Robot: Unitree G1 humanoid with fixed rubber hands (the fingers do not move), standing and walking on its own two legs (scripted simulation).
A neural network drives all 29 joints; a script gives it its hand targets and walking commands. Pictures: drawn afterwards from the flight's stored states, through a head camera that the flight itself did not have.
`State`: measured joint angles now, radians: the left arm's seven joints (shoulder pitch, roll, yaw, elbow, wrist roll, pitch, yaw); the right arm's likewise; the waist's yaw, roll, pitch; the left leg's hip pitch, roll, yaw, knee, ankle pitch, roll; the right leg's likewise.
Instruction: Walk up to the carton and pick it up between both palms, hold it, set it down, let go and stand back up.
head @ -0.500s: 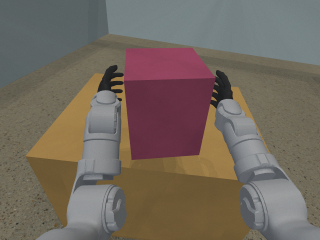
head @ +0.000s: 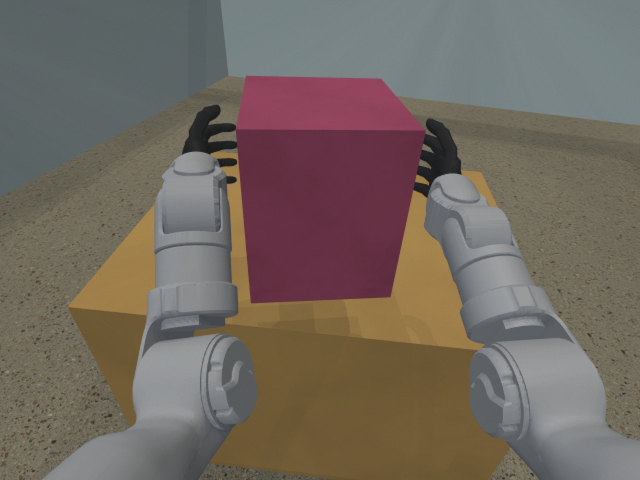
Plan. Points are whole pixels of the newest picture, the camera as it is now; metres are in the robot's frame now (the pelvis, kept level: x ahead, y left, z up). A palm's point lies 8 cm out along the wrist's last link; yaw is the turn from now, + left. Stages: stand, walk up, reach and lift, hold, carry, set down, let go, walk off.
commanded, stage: reach and lift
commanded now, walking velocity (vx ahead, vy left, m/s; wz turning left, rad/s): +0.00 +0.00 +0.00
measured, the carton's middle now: (318, 186) +0.47 +0.00 +0.20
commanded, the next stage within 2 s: hold in 0.20 s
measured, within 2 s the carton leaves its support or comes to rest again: neither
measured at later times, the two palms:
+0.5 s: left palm (212, 159) +0.41 +0.13 +0.27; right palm (448, 168) +0.40 -0.15 +0.26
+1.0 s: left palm (195, 155) +0.37 +0.14 +0.29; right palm (455, 151) +0.37 -0.14 +0.30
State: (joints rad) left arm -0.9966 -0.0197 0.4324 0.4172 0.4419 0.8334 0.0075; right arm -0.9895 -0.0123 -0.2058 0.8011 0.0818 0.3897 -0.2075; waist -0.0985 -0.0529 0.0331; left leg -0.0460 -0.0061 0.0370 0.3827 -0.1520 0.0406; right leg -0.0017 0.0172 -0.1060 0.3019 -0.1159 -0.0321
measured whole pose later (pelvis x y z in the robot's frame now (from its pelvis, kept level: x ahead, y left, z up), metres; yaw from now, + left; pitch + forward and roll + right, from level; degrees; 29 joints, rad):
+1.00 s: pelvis +0.02 -0.01 +0.00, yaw +0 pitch -12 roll -1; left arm -0.93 -0.02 0.42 0.25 0.47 0.97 -0.04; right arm -1.00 -0.04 -0.06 0.69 0.22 0.54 -0.30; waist -0.13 -0.06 -0.02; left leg 0.01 0.00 0.02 0.38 -0.18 0.02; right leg 0.06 0.03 -0.10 0.29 -0.14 -0.04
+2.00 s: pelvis +0.03 -0.02 +0.00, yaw +1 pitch -12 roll -1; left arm -0.89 -0.02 0.41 0.16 0.47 0.99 -0.06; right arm -0.97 -0.04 -0.01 0.58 0.26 0.57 -0.34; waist -0.15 -0.06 0.00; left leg 0.02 0.00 0.01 0.38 -0.19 0.01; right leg 0.08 0.04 -0.09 0.29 -0.16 -0.05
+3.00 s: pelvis +0.02 -0.01 +0.00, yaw +1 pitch -12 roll -1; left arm -0.97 -0.02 0.44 0.29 0.49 0.92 -0.05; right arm -1.00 -0.02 -0.10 0.69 0.18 0.50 -0.29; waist -0.13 -0.05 0.02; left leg 0.03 -0.01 0.02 0.36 -0.17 0.02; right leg 0.07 0.03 -0.08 0.29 -0.15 -0.04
